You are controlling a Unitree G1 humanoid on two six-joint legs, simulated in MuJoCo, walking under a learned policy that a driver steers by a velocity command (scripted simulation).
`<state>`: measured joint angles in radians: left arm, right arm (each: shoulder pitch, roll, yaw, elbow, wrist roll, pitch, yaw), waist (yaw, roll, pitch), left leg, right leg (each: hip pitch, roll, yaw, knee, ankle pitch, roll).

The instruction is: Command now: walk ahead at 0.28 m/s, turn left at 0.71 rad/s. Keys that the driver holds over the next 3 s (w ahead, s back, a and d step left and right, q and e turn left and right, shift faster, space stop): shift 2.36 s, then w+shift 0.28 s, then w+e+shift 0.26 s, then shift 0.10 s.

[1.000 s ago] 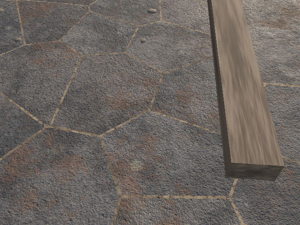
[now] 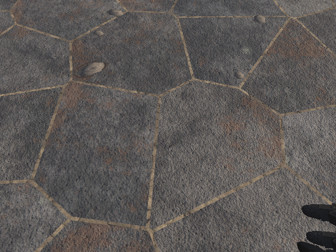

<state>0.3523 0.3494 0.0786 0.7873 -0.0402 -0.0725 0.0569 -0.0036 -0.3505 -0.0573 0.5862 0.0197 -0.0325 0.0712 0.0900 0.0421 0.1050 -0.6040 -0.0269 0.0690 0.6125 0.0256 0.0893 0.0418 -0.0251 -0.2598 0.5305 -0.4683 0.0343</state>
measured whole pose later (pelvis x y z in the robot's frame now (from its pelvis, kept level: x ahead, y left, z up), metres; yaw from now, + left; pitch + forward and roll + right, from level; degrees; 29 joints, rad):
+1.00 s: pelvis +0.19 -0.10 +0.02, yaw +10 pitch -1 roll +0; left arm 0.21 0.21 0.03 0.77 0.01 -0.02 0.01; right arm 0.20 -0.20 -0.05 0.85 -0.01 0.02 -0.04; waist 0.00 -0.01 0.02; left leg -0.26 -0.01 -0.11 0.56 -0.28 -0.04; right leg -0.23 0.02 -0.02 0.55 -0.31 -0.02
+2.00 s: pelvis +0.20 -0.11 +0.02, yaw +10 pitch -1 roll +0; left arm 0.26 0.20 0.01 1.04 0.00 -0.01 0.02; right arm 0.22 -0.20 -0.04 1.13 0.00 0.01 -0.06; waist 0.01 0.00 0.04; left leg -0.21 0.02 -0.11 0.46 -0.24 -0.05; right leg -0.18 0.04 -0.02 0.47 -0.27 -0.04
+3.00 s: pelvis +0.41 +0.00 +0.01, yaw -1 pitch +2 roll +1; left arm 0.07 0.22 0.05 0.85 0.01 -0.03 -0.06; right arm 0.49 -0.15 -0.02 1.07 -0.03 -0.12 -0.02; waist -0.05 -0.04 0.00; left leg 0.15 -0.02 0.27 0.18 -0.36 0.01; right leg -0.77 -0.05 -0.07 0.93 -0.01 -0.10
